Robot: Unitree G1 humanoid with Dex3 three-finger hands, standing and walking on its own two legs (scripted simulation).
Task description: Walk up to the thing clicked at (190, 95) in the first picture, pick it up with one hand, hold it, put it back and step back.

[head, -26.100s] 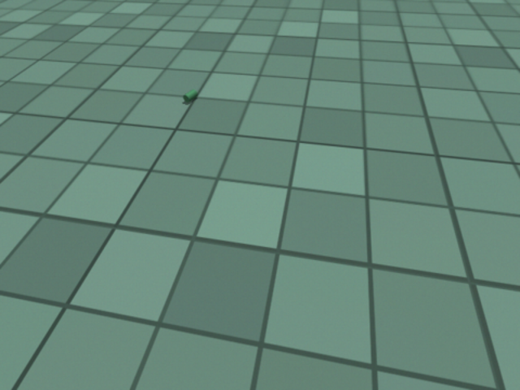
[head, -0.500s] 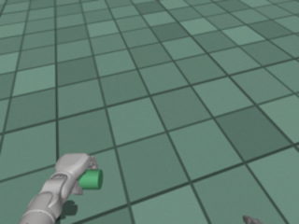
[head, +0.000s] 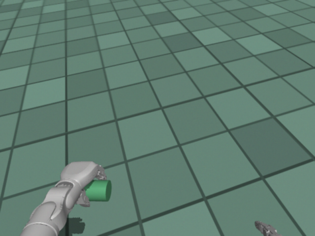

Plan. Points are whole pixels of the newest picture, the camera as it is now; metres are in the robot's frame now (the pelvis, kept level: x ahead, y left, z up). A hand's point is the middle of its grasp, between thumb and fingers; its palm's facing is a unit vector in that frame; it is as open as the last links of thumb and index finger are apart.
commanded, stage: hold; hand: left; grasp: from above
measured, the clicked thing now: (92, 190) +0.29 +0.21 -0.09
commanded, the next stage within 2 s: crouch in 1.30 s
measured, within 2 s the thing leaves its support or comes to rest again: neither
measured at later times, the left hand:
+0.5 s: hand (84, 192) +0.27 +0.22 -0.03, palm faces -0.49 -0.02 -0.87, open 8.4 cm
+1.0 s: hand (84, 188) +0.27 +0.21 -0.02, palm faces -0.48 -0.02 -0.87, open 8.4 cm
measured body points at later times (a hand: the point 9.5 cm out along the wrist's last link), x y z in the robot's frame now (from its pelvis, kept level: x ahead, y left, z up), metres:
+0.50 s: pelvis -0.01 -0.01 +0.01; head +0.01 -0.02 +0.46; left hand +0.29 +0.22 +0.02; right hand +0.13 -0.27 -0.11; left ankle +0.02 +0.11 -0.72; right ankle +0.02 -0.14 -0.72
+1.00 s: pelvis +0.00 -0.01 +0.01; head +0.01 -0.03 +0.46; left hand +0.30 +0.21 +0.03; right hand +0.15 -0.26 -0.10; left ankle +0.02 +0.10 -0.72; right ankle +0.02 -0.14 -0.72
